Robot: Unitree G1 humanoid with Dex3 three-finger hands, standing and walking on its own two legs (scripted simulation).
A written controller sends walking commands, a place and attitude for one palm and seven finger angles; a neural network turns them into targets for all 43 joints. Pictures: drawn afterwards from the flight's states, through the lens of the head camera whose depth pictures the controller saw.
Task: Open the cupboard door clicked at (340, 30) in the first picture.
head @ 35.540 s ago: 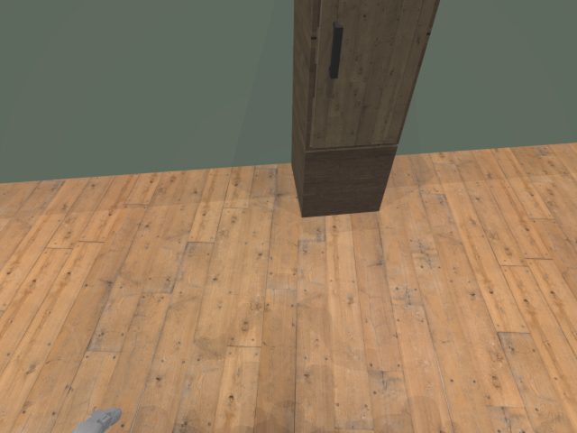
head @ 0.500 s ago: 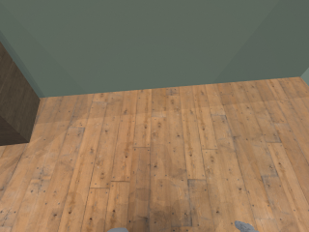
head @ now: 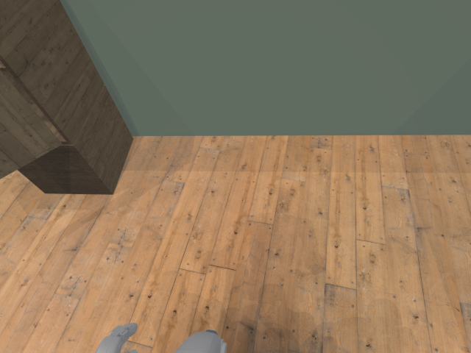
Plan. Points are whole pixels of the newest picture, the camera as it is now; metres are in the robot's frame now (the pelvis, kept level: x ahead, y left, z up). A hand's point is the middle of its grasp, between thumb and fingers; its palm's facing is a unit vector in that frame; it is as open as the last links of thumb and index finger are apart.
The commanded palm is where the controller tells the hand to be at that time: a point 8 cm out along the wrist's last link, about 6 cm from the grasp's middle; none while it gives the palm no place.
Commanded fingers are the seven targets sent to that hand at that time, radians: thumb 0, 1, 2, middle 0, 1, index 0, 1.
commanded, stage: turn to face it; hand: left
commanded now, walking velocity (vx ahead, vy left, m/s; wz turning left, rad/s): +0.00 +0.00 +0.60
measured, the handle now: out of the picture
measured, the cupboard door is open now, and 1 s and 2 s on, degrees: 45 45 45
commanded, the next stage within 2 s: take the last steps up to it in 1.08 s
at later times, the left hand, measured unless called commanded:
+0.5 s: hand out of the picture -0.04 +0.25 -0.18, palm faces +0.36 -0.90 -0.25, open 7.4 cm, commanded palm none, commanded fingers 0.00 0.90 0.90 -0.20 -0.30 -0.20 -0.30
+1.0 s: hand out of the picture +0.03 +0.20 -0.14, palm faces +0.50 -0.81 -0.29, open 7.3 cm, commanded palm none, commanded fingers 0.00 0.90 0.90 -0.20 -0.30 -0.20 -0.30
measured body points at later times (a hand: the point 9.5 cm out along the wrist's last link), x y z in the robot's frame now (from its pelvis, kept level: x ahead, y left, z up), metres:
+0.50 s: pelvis +0.00 +0.03 -0.01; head +0.04 +0.07 +0.44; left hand -0.05 +0.30 -0.16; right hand +0.21 -0.17 -0.12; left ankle -0.02 +0.12 -0.73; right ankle -0.01 -0.12 -0.67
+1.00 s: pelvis +0.03 -0.02 +0.00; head +0.10 -0.03 +0.45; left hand +0.01 +0.24 -0.11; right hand +0.20 -0.22 -0.17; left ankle -0.05 +0.09 -0.67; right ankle +0.07 -0.11 -0.73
